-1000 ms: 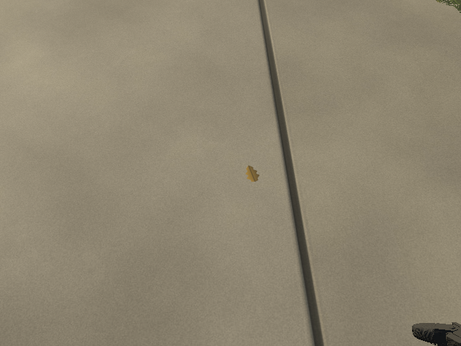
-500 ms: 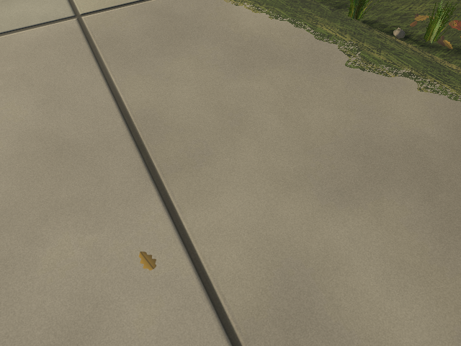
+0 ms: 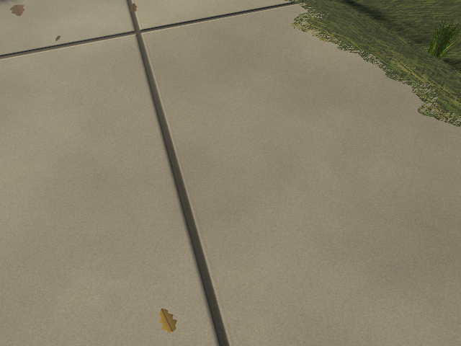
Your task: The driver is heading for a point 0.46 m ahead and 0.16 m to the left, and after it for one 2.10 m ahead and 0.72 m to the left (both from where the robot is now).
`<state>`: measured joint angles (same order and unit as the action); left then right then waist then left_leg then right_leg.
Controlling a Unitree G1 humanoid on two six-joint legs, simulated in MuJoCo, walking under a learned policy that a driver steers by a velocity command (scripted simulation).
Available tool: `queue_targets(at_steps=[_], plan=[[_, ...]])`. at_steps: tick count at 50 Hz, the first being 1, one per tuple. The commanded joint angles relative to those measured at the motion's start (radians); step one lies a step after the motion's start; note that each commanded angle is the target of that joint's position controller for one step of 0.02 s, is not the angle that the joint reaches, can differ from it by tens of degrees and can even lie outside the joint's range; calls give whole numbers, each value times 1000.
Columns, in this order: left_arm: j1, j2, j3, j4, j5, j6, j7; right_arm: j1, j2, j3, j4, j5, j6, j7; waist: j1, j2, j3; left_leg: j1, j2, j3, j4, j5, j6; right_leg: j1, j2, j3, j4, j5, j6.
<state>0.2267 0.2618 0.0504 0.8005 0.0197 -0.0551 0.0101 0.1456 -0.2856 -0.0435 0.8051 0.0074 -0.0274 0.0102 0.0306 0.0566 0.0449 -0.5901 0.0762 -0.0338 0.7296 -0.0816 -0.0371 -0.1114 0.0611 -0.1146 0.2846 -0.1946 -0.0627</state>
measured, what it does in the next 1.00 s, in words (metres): walks ahead, turning left: left foot, then right foot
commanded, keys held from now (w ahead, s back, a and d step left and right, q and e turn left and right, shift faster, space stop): q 0.42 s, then w+q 0.58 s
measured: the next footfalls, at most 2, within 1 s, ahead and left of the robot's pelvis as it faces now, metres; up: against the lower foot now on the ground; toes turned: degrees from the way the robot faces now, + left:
left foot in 0.14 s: +0.16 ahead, +0.13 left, +0.00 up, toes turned +6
right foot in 0.54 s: +0.18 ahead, -0.11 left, +0.00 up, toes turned +23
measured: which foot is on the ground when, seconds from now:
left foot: up 0.00-0.12, down 0.14-0.56, up 0.58-1.00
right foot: down 0.00-0.16, up 0.18-0.52, down 0.54-1.00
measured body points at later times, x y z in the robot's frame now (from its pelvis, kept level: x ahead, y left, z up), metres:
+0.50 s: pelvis +0.09 +0.01 -0.01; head +0.12 +0.02 +0.44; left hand +0.16 +0.32 -0.12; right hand +0.31 -0.23 -0.10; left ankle +0.12 +0.12 -0.74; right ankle +0.15 -0.13 -0.73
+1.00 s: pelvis +0.21 +0.08 -0.02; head +0.24 +0.10 +0.43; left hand +0.03 +0.31 -0.14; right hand +0.54 +0.03 -0.09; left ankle +0.24 +0.26 -0.72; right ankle +0.15 -0.12 -0.74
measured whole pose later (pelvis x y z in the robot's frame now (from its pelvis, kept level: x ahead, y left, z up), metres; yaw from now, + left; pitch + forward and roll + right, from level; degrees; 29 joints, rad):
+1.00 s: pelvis +0.21 +0.08 -0.02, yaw +35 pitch +3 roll +0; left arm 0.40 0.30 0.08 0.85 -0.02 -0.05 0.01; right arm 0.09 -0.27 -0.06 0.58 0.03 -0.01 0.06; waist 0.10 0.02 0.01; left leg -0.59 0.06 0.03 0.68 -0.17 0.03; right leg 0.10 -0.08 -0.21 0.28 -0.40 0.07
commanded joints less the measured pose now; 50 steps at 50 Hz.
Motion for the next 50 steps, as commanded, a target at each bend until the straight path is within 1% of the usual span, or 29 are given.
queue_targets(at_steps=[1, 4, 5, 6, 7, 8, 9, 10, 11, 12, 13, 15, 18, 21, 24, 26, 27, 28, 29, 30, 31, 32, 33, 35, 40, 45, 48, 49, 50], plan=[[-33, 177, 47, -41, -13, 10, 18, -16, -86, -25, -85, -2, 0, 13, -10, -125, -81, 77, 0, 13, -45, -9, 16, 41, -314, 69, -10, 594, -144], [-46, 186, 54, -35, -30, 37, 29, -26, -93, -35, -117, -3, 10, 30, -14, -132, -69, 70, -18, 44, -87, -126, 47, 84, -341, 77, 92, 585, -125], [-57, 187, 56, -37, -38, 46, 34, -7, -93, -39, -120, -1, 10, 35, -28, -129, -74, 102, -35, 64, -137, -122, 64, 87, -333, 68, 151, 607, -107], [-59, 182, 56, -37, -43, 52, 40, 42, -105, -49, -114, 0, 6, 34, -55, -112, -99, 196, -66, 83, -227, -38, 89, 68, -298, 37, 254, 639, -70], [-15, 170, 54, -35, -31, 50, 42, 112, -172, -74, -107, -5, 3, 23, -72, -23, -159, 358, -38, -5, -292, 278, 136, -4, -219, -7, 426, 540, -3], [1, 127, 37, -72, 11, 37, 35, 160, -290, -102, -122, -18, 7, 1, -56, 196, -225, 605, 183, -318, -257, 779, 285, -297, -75, -45, 735, 33, 87], [-17, 105, 24, -88, 17, 32, 22, 186, -259, -89, -132, -29, 10, -1, -79, 223, -364, 735, 317, -559, -310, 751, 461, -476, 41, 117, 949, -506, 114], [-38, 145, 35, -76, -12, 34, 10, 142, -207, -75, -149, -19, 9, 3, -87, 89, -346, 678, 279, -480, -330, 601, 424, -499, -23, 219, 1009, -482, 104], [-69, 143, 38, -79, -30, 41, 11, 74, -178, -70, -162, -7, 8, -1, -63, 31, -255, 592, 221, -385, -339, 466, 363, -530, -52, 212, 987, -409, 99], [-82, 141, 41, -71, -22, 50, 21, 32, -161, -66, -169, 5, 14, -5, -47, -27, -190, 508, 176, -335, -363, 341, 313, -534, -72, 203, 913, -348, 105], [-91, 152, 47, -75, -12, 59, 32, 2, -155, -63, -176, 9, 21, -13, -31, -12, -163, 435, 142, -306, -383, 250, 285, -496, -84, 201, 837, -292, 112], [-73, 121, 41, -73, -14, 64, 34, -6, -171, -70, -185, -7, 35, -23, -14, 54, -158, 362, 95, -285, -402, 209, 274, -417, -53, 179, 739, -236, 131], [-76, 105, 35, -71, -19, 59, 37, 8, -188, -80, -192, -2, 41, -40, -26, 71, -188, 362, 83, -297, -395, 150, 266, -367, -39, 191, 599, -184, 147], [-95, 109, 35, -76, -22, 55, 30, 0, -193, -84, -200, -2, 51, -47, -39, 97, -185, 330, 71, -344, -403, 6, 252, -310, -28, 201, 497, -142, 148], [-93, 125, 40, -84, -31, 39, 14, -8, -186, -81, -208, 5, 58, -46, -39, 131, -173, 288, 52, -419, -434, -359, 237, -237, -18, 183, 370, -144, 122], [-31, 119, 45, -66, -38, 21, 4, -21, -174, -74, -210, 11, 62, -48, 6, 123, -145, 201, 15, -429, -414, -498, 203, -95, -17, 155, 198, -86, 85], [24, 142, 55, -50, -36, 14, 6, -13, -147, -66, -210, 12, 61, -48, 30, 80, -130, 105, -31, -397, -348, -551, 159, 21, -74, 188, 112, -103, 52], [111, 204, 68, -37, -19, 12, 14, 11, -71, -46, -212, 9, 58, -47, 37, -101, -166, -25, -125, -250, -50, -581, 95, 150, -299, 412, 24, -285, -16], [102, 295, 86, -33, 23, 6, 0, -29, -81, -51, -271, 19, 38, -42, 19, -320, -62, -243, -199, -137, 138, -488, 82, 71, -456, 763, -115, -520, -136], [19, 253, 77, -67, 24, -10, 2, -35, -153, -67, -268, 9, 25, -38, -7, -271, 1, -266, -113, -168, 254, -397, 75, 19, -461, 752, -127, -556, -159], [-32, 192, 63, -78, 0, -15, 12, -7, -182, -80, -243, 7, 24, -32, -25, -241, 17, -277, -101, -156, 293, -313, 62, 23, -409, 637, -123, -493, -121], [-43, 164, 53, -87, -16, -17, 18, 29, -173, -82, -216, 1, 28, -31, -30, -215, -2, -259, -88, -131, 329, -263, 41, 51, -363, 542, -115, -412, -83], [-30, 157, 50, -78, -22, -17, 24, 29, -151, -77, -213, -1, 25, -25, -18, -204, 8, -268, -77, -113, 365, -209, 25, 57, -344, 475, -122, -334, -70], [28, 144, 43, -62, -12, -26, 29, 9, -106, -67, -218, 7, 16, -13, 8, -184, 9, -260, -59, -79, 414, -127, 10, 56, -315, 350, -135, -202, -61], [112, 164, 48, -41, -8, -28, 21, -71, -72, -53, -267, 16, 8, 3, 57, -179, 31, -278, -23, -45, 270, -26, -19, 113, -321, 200, -151, -42, -82], [142, 207, 62, -20, -24, -20, 11, -163, -36, -31, -314, 18, 1, 36, 86, -170, 72, -174, -2, 41, 42, -12, 9, 116, -347, 80, -145, 62, -80], [149, 229, 71, -3, -44, -11, 3, -177, -45, -31, -331, 22, 2, 51, 70, -166, 83, -94, -17, 87, -50, -93, 65, 147, -369, 31, -104, 176, -66], [139, 242, 76, -2, -48, -7, 2, -158, -59, -38, -332, 19, 3, 53, 46, -177, 64, -24, -43, 112, -75, -130, 90, 150, -369, 4, -54, 352, -56], [132, 260, 81, -1, -52, -4, 3, -108, -84, -52, -324, 15, 5, 52, 6, -189, 15, 84, -85, 143, -95, -158, 116, 152, -364, -29, 44, 597, -43]])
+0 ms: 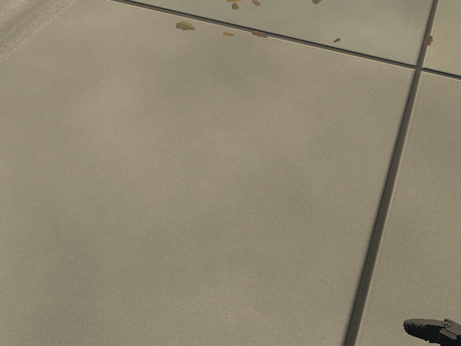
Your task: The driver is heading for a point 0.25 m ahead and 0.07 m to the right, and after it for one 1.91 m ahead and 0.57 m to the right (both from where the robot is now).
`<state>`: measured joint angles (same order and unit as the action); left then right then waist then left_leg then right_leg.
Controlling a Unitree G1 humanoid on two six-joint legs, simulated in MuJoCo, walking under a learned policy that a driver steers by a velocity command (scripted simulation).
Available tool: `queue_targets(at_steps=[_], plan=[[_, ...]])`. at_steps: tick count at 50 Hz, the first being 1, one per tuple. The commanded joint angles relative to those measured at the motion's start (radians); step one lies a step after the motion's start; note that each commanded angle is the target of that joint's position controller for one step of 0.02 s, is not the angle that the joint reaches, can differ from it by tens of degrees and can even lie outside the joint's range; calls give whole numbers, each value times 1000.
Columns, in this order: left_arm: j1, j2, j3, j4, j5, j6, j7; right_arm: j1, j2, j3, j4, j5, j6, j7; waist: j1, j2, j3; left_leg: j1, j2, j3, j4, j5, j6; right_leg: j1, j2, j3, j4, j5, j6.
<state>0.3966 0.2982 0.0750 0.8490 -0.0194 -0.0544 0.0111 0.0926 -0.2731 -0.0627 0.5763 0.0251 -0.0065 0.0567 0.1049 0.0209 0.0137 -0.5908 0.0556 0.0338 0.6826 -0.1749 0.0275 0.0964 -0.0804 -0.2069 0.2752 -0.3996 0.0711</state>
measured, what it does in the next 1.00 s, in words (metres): walks ahead, turning right: left foot, then right foot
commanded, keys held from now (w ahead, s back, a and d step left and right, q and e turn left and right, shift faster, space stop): w+q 0.02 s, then no key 0.06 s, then e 0.92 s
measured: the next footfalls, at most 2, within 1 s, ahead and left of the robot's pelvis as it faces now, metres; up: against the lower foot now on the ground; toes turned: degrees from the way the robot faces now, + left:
left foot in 0.04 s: +0.17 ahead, +0.12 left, +0.00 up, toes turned +5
right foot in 0.56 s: +0.31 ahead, -0.08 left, +0.00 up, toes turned -7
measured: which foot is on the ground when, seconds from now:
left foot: up 0.00-0.02, down 0.04-0.56, up 0.58-0.96, down 0.98-1.00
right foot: down 0.00-0.06, up 0.08-0.54, down 0.56-0.98, up 1.00-1.00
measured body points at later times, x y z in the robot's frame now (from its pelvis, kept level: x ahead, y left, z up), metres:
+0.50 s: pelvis +0.19 +0.04 +0.01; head +0.22 +0.03 +0.46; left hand +0.34 +0.29 -0.10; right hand +0.31 -0.24 -0.11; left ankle +0.13 +0.12 -0.73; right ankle +0.28 -0.09 -0.71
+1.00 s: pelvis +0.26 +0.05 +0.00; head +0.29 +0.05 +0.45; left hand +0.52 +0.26 -0.08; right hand +0.29 -0.26 -0.10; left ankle +0.32 +0.17 -0.73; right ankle +0.27 -0.08 -0.72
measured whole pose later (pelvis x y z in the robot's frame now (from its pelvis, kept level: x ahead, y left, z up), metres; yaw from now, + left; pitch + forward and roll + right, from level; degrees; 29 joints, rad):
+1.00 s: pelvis +0.26 +0.05 +0.00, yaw -21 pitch +2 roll +1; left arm 0.15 0.32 0.09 0.61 -0.02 0.05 0.03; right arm 0.14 -0.29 -0.08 0.76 0.00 -0.01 -0.01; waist 0.01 -0.03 0.03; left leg -0.31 -0.03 -0.07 0.53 -0.24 -0.01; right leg -0.41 0.11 0.21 0.59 -0.25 -0.01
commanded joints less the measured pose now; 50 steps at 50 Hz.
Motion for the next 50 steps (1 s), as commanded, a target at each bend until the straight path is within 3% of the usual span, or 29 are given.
queue_targets(at_steps=[1, 2, 3, 4, 5, 6, 7, 8, 11, 13, 16, 21, 24, 26, 27, 28, 29, 30, 31, 32, 33, 35, 37, 41, 45, 48, 49, 50], plan=[[-53, 228, 56, -51, -18, -1, 5, 82, -134, -57, -59, -3, -12, 1, -154, -137, -42, 283, -113, 101, -110, -20, 86, -86, -197, 14, 238, 989, -154], [-33, 198, 43, -55, -13, -5, 9, 251, -192, -90, -13, -3, -4, -16, -234, -91, -140, 573, -133, 61, -147, 54, 123, -235, -154, -7, 476, 968, -116], [-7, 84, 4, -103, 41, -16, 2, 333, -286, -104, 4, -2, 1, -41, -214, 156, -244, 929, 126, -333, -155, 143, 222, -624, -57, 9, 840, 212, -52], [10, 68, -17, -133, 34, -46, -5, 304, -319, -93, -38, -15, -15, -39, -180, 256, -447, 1017, 353, -829, -314, 185, 394, -790, 89, 205, 1095, -240, -21], [-70, 166, 12, -117, -11, -53, -11, 275, -214, -61, -24, -30, -25, -30, -220, 97, -383, 934, 326, -639, -322, 349, 338, -822, 22, 286, 1132, -153, -26], [-103, 158, 7, -124, -23, -52, -11, 242, -173, -46, -3, -28, -33, -28, -191, 94, -250, 798, 287, -453, -296, 494, 298, -830, -16, 253, 1096, -101, -40], [-106, 140, 5, -104, -6, -47, -2, 183, -139, -36, 7, -18, -39, -28, -152, 15, -180, 665, 226, -337, -298, 537, 251, -791, -57, 253, 1013, -44, -41], [-97, 140, 9, -94, 4, -33, 2, 129, -114, -27, 8, -18, -42, -28, -116, 34, -136, 561, 193, -266, -329, 551, 231, -739, -74, 254, 953, -9, -40], [-15, 93, 4, -48, 2, 10, 3, 67, -116, -26, 40, -43, -67, -33, -52, 45, -109, 390, 168, -132, -412, 671, 226, -594, -51, 247, 891, 96, -20], [-37, 74, 3, -53, 8, 19, 10, 46, -103, -22, 66, -51, -78, -43, -49, 48, -82, 368, 156, -57, -433, 700, 212, -600, -31, 268, 796, 170, -9], [-116, 53, -5, -82, 13, 16, 3, 27, -102, -19, 92, -51, -69, -63, -73, 65, -59, 395, 129, 32, -444, 648, 177, -591, -21, 258, 593, 327, -9], [-216, 69, 0, -154, 11, 25, -26, 63, -144, -35, 138, -35, -26, -82, -120, 47, -35, 529, 197, 23, -408, 601, 188, -646, -12, 229, 456, 301, -30], [-230, 74, 8, -191, 12, 34, -45, 60, -153, -42, 145, -18, 4, -90, -120, 52, -22, 576, 229, 9, -320, 597, 177, -662, 6, 198, 422, 173, -61], [-199, 76, 15, -203, 8, 34, -54, 45, -157, -45, 141, -3, 18, -100, -97, 54, -38, 583, 216, 24, -204, 665, 143, -596, 44, 159, 331, 166, -97], [-139, 96, 27, -195, 10, 28, -51, 49, -153, -45, 143, 1, 20, -105, -63, 29, -76, 553, 169, 64, -81, 693, 98, -473, 78, 149, 222, 297, -128], [-64, 182, 55, -192, 17, 25, -34, 79, -143, -42, 135, -16, 12, -106, -43, -88, -153, 429, 75, 110, 131, 516, 19, -270, 8, 300, 176, 705, -192], [-37, 291, 76, -208, 30, 28, -15, 101, -74, -19, 95, -66, -1, -94, -80, -327, -225, 78, -110, 112, 469, -330, -72, -4, -254, 667, 202, 1193, -397], [-21, 219, 54, -223, 39, 26, -15, 71, -91, -16, 100, -55, -12, -77, -35, -252, -380, 1, -147, -115, 627, -527, -77, 66, -306, 796, 158, 1073, -497], [-89, 189, 48, -242, 30, 24, -17, 34, -127, -26, 94, -20, -12, -69, -41, -155, -306, -50, -99, -149, 663, -477, -67, 16, -267, 701, 144, 945, -455], [-145, 159, 43, -248, 12, 27, -12, 11, -121, -26, 95, -17, -7, -73, -62, -79, -229, -75, -67, -143, 612, -407, -65, -57, -212, 623, 135, 814, -393], [-187, 136, 34, -257, -1, 36, -6, -1, -124, -29, 100, -26, 2, -82, -79, -34, -167, -67, -45, -135, 531, -358, -71, -141, -180, 580, 112, 713, -352], [-228, 144, 36, -271, 7, 53, 4, 12, -107, -28, 101, -27, 17, -87, -115, -95, -126, 37, -58, -109, 389, -293, -88, -267, -111, 534, 78, 623, -318], [-220, 164, 46, -277, 17, 62, 12, 37, -89, -23, 115, -22, 17, -90, -114, -129, -142, 85, -79, -102, 281, -268, -109, -279, -95, 525, 78, 627, -318], [-231, 183, 57, -287, 11, 76, 26, 30, -88, -21, 120, -21, 17, -90, -100, -155, -157, 164, -90, -114, 135, -185, -121, -332, -74, 559, 75, 449, -297], [-250, 177, 56, -301, 12, 89, 21, 26, -102, -30, 113, -16, 0, -76, -88, -194, -133, 207, -100, -120, 8, -177, -101, -346, -61, 648, 83, 304, -275], [-278, 162, 50, -313, -2, 101, 24, 99, -109, -42, 133, -16, -20, -64, -132, -192, -125, 350, -96, -95, -261, -37, -59, -382, -15, 664, 150, 283, -222], [-251, 129, 41, -314, 0, 101, 25, 130, -164, -58, 135, -29, -20, -67, -126, -113, -131, 446, 30, -194, -333, -15, -13, -464, 40, 613, 245, 149, -169], [-225, 81, 29, -338, 3, 96, 23, 106, -263, -78, 129, -51, -10, -75, -73, 189, -92, 494, 244, -453, -395, 85, 119, -667, 208, 409, 455, -124, -105]])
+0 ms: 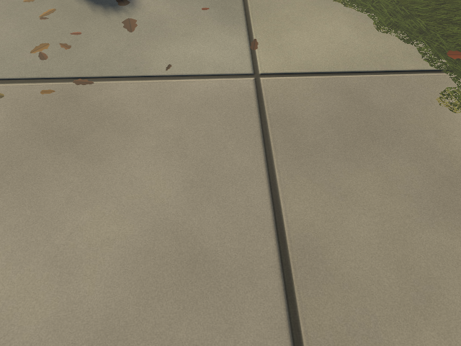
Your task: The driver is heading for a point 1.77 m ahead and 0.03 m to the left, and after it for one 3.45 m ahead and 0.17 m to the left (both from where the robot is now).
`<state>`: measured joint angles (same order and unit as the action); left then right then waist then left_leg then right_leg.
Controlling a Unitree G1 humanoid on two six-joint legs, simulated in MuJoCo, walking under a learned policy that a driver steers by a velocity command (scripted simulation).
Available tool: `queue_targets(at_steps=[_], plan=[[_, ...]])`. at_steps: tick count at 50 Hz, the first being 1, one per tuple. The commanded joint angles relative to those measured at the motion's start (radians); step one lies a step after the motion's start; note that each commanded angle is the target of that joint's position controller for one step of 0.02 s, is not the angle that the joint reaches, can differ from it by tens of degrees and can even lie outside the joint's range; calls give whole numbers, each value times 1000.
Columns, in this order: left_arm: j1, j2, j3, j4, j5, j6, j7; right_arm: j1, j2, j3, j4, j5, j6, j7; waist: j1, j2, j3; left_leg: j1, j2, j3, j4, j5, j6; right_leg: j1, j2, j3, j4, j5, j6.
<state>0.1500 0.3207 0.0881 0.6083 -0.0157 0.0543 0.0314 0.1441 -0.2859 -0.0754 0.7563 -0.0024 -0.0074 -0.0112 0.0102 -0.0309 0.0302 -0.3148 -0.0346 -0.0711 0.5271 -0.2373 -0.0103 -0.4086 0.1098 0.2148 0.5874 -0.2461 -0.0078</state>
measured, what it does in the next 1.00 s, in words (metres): walks ahead: right foot, then left foot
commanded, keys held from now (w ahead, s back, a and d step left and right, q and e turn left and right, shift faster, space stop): e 0.20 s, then no key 0.12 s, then w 0.68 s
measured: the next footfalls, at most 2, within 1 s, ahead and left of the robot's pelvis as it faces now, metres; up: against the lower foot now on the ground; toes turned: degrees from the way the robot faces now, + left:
right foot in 0.40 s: +0.01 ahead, -0.14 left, +0.00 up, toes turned -11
left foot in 0.88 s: +0.32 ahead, +0.05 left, +0.00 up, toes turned -11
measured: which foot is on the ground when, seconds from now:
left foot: down 0.00-0.40, up 0.42-0.86, down 0.88-1.00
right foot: up 0.00-0.38, down 0.40-0.88, up 0.90-1.00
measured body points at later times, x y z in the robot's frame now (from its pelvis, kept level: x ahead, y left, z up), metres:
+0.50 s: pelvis +0.01 -0.03 +0.01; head +0.02 -0.06 +0.46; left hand +0.20 +0.20 -0.08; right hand +0.06 -0.33 -0.11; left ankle +0.02 +0.11 -0.68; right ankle -0.03 -0.13 -0.73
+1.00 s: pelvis +0.22 -0.02 +0.00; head +0.24 -0.01 +0.45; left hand +0.34 +0.24 -0.12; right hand +0.29 -0.31 -0.09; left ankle +0.28 +0.06 -0.73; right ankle +0.07 -0.13 -0.64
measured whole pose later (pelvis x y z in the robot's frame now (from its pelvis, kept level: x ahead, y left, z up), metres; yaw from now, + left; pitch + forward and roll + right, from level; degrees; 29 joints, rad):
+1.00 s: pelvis +0.22 -0.02 +0.00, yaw -13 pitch +2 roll +0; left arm 0.35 0.30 0.05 0.75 -0.03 -0.06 0.00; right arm 0.19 -0.28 -0.05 0.77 0.00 -0.09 0.04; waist 0.01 -0.03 0.02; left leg -0.33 -0.03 0.05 0.49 -0.19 0.05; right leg -0.37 -0.03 0.05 1.13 -0.38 -0.03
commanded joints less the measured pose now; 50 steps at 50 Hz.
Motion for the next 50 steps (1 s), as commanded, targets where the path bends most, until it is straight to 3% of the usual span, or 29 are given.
queue_targets(at_steps=[1, 2, 4, 5, 8, 11, 13, 16, 18, 19, 20, 21, 22, 23, 24, 25, 28, 34, 37, 40, 42, 43, 44, 45, 46, 47, 48, 49, 50], plan=[[28, 133, 38, -96, 13, -27, 0, 32, -216, -57, -72, -52, -13, -4, 4, 300, -95, 136, 453, -482, -267, 212, 283, -204, -4, -52, 396, -390, 20], [53, 184, 58, -70, 6, -27, -4, -27, -162, -40, -97, -45, -17, -10, 23, 212, -80, 109, 417, -392, -251, 220, 275, -193, -37, -36, 524, -324, 34], [86, 155, 58, -28, 5, -10, -1, -85, -111, -26, -108, -9, -13, -22, 34, 158, -52, 130, 298, -210, -217, 191, 192, -219, -52, -67, 621, -205, 67], [82, 128, 50, -29, 2, -3, -3, -76, -106, -21, -107, -2, -10, -27, 21, 159, -42, 142, 286, -165, -212, 240, 193, -237, -57, -79, 652, -176, 82], [0, 85, 30, -71, -12, -3, -10, 1, -123, -24, -93, -12, 5, -40, -34, 184, -48, 236, 274, -82, -210, 317, 214, -265, -87, -146, 541, -133, 110], [-43, 59, 14, -99, -3, -5, -18, 39, -161, -38, -84, -10, 14, -38, -66, 202, -86, 296, 310, -60, -194, 375, 233, -199, -125, -170, 384, -168, 116], [-39, 46, 5, -103, 4, -6, -24, 23, -185, -45, -83, -2, 17, -26, -62, 213, -98, 250, 315, -31, -188, 416, 236, -84, -126, -205, 273, -198, 100], [-7, 62, 9, -89, 1, -2, -28, 17, -197, -46, -72, 17, 17, -9, -50, 225, -101, 231, 325, -28, -158, 441, 233, 28, -105, -240, 101, -158, 71], [63, 45, 6, -54, 1, -2, -34, 8, -186, -38, -60, 37, 16, -2, -10, 196, -112, 156, 303, -6, -135, 217, 195, 196, -82, -276, -135, -5, 19], [99, 52, 8, -35, -1, -3, -33, 35, -146, -23, -42, 37, 10, 4, 4, 159, -117, 63, 271, 20, -106, 60, 147, 334, -72, -268, -213, 22, -10], [162, 76, 13, -21, -4, -5, -26, 42, -73, 4, -37, 7, 0, 16, 18, 38, -153, -82, 206, 93, 34, -141, 71, 507, -183, -112, -226, 25, -45], [205, 195, 35, -29, 8, -11, -20, 1, -19, 24, -89, -23, -15, 22, 27, -233, -141, -355, 67, 210, 289, -377, -17, 562, -422, 238, -288, -127, -192], [252, 204, 39, -18, 25, -39, -28, -94, -126, -7, -110, 6, -27, 13, 109, -173, -86, -427, 75, 80, 468, -415, -23, 440, -498, 398, -390, -282, -317], [209, 164, 24, -8, 26, -64, -28, -90, -164, -25, -111, 31, -32, 16, 71, -157, -3, -475, 111, 45, 525, -326, -8, 404, -465, 343, -416, -404, -296], [169, 130, 13, -3, 18, -81, -26, -60, -165, -29, -87, 32, -35, 19, 45, -169, 39, -481, 126, 38, 526, -242, 3, 381, -412, 271, -429, -414, -251], [140, 111, 6, -3, 14, -89, -21, -46, -166, -33, -69, 21, -41, 18, 33, -162, 50, -486, 134, 36, 510, -161, 7, 381, -380, 216, -441, -354, -220], [145, 88, -2, 2, 21, -110, -14, -31, -119, -25, -44, 13, -63, 30, 15, -93, 32, -451, 133, 47, 458, 41, -1, 380, -332, 94, -464, -111, -200], [197, 127, 13, 45, 7, -123, -20, -121, -68, 4, -66, 17, -71, 43, 52, -79, 40, -325, 104, 67, 143, 195, -35, 329, -318, -31, -470, 28, -197], [233, 141, 19, 75, -2, -121, -24, -161, -75, 11, -86, 23, -76, 55, 65, -69, 67, -293, 97, 67, 71, 187, -17, 330, -346, -36, -457, 37, -201], [241, 149, 24, 96, -9, -115, -24, -150, -100, 10, -96, 27, -86, 64, 45, -74, 72, -244, 93, 65, 20, 138, 26, 367, -378, -24, -424, 80, -186], [221, 157, 24, 101, -8, -105, -22, -64, -125, -3, -75, 25, -90, 61, -14, -79, 25, -100, 56, 103, -23, 115, 63, 371, -360, -53, -317, 282, -157], [228, 133, 15, 105, -2, -102, -21, 61, -160, -23, -36, 23, -90, 52, -69, -57, -59, 83, 28, 122, -38, 110, 89, 339, -305, -104, -151, 439, -129], [236, 86, -7, 91, 14, -101, -17, 232, -218, -42, -3, 18, -91, 42, -139, 19, -202, 351, 145, -9, -25, 80, 144, 197, -246, -161, 130, 365, -86], [327, -13, -36, 52, 9, -118, -18, 323, -327, -65, 18, 1, -86, 43, -101, 331, -329, 654, 393, -510, -151, -176, 306, -177, -65, -208, 524, -129, 1], [274, 67, -20, 64, -8, -137, -17, 308, -225, -36, 14, 16, -92, 49, -128, 268, -307, 631, 405, -672, -277, -332, 309, -299, -70, -71, 659, -311, 0], [201, 120, -4, 46, -32, -147, -24, 234, -182, -20, 6, 14, -91, 45, -111, 215, -175, 534, 390, -537, -281, -322, 269, -376, -129, -82, 701, -243, -20], [157, 114, -9, 40, -28, -152, -25, 175, -156, -12, -9, 8, -88, 41, -87, 136, -114, 429, 354, -425, -282, -224, 245, -359, -180, -114, 675, -159, -30], [122, 101, -8, 39, -7, -152, -25, 133, -124, -1, -14, 2, -85, 42, -69, 87, -52, 330, 305, -335, -307, -125, 230, -339, -210, -126, 612, -91, -31], [140, 88, -7, 41, -3, -147, -28, 108, -116, 4, -19, -9, -88, 39, -35, 129, -46, 263, 286, -284, -330, -57, 229, -283, -236, -121, 577, -39, -28]])
Keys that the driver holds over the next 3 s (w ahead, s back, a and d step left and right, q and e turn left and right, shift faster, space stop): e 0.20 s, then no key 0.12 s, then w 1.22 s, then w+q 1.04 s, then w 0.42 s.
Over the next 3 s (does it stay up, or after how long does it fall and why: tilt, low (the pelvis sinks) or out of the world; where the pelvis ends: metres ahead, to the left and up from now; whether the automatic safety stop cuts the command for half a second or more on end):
stays up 1.29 -0.03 -0.01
